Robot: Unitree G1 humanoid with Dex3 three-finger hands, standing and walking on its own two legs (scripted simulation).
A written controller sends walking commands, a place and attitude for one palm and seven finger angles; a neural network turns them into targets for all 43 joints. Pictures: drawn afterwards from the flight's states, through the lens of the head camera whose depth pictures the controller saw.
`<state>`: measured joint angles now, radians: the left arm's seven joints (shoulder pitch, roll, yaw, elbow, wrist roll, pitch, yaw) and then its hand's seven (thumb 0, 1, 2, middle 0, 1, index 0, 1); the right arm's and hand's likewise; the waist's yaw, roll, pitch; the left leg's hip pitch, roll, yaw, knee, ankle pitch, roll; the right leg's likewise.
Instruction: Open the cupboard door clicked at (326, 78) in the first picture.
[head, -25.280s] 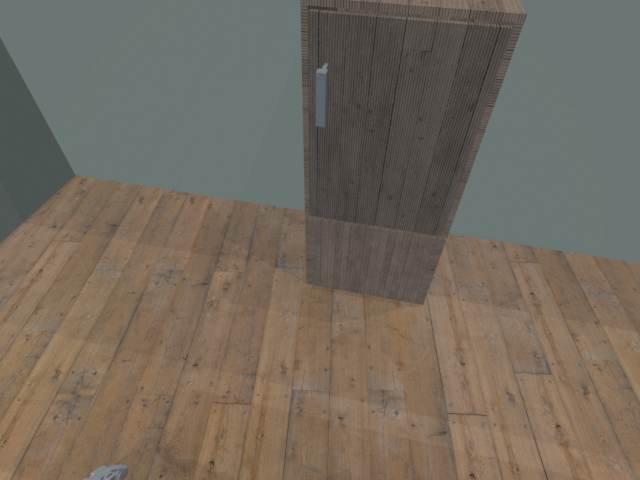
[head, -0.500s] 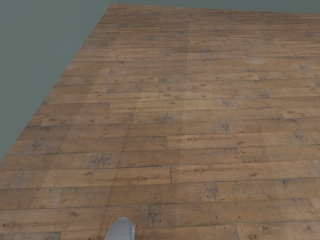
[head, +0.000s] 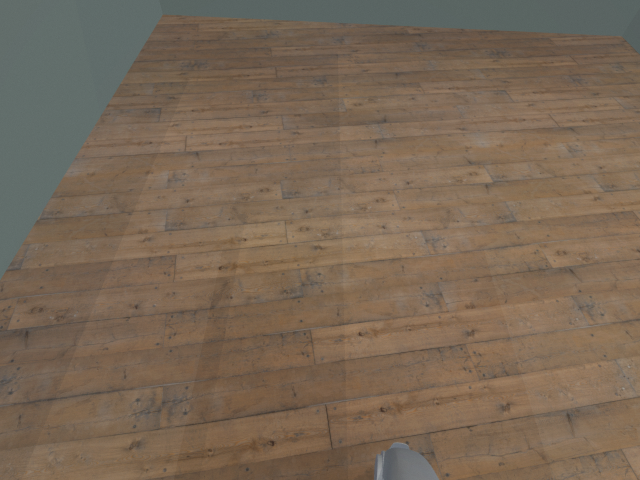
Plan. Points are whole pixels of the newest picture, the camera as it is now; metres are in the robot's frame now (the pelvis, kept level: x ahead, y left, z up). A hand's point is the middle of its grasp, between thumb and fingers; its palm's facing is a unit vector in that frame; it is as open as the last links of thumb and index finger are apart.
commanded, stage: turn to face it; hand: left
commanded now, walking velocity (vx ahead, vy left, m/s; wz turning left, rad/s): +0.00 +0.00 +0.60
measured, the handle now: out of the picture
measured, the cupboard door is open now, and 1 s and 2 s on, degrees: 46 46 46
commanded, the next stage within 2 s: none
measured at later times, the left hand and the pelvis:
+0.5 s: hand (206, 435) +0.20 +0.19 -0.20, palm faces +0.25 -0.96 -0.15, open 7.3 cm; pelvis +0.14 -0.01 -0.03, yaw +15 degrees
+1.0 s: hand out of the picture +0.10 +0.12 -0.17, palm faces +0.56 -0.79 -0.26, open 7.4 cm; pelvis +0.18 -0.06 +0.00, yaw +34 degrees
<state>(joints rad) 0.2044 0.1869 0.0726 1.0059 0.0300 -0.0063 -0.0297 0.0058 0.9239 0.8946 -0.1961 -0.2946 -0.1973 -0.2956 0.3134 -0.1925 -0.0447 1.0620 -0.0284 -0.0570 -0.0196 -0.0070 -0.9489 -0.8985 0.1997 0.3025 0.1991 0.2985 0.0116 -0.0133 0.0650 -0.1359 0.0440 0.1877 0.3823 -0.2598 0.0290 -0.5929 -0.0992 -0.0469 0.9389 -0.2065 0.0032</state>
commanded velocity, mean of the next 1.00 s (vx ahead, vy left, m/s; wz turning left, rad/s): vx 0.00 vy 0.00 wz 0.60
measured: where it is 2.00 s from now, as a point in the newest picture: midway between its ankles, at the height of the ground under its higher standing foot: (344, 474)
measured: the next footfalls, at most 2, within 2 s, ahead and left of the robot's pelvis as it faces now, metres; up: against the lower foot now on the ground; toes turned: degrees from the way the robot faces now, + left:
right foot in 0.12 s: +0.18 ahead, -0.15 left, +0.00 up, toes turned -5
left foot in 0.42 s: +0.18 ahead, +0.13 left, +0.00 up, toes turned +20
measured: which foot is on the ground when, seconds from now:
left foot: down 0.00-0.14, up 0.16-0.40, down 0.42-0.70, up 0.72-1.00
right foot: up 0.00-0.10, down 0.12-0.40, up 0.42-0.70, down 0.72-1.00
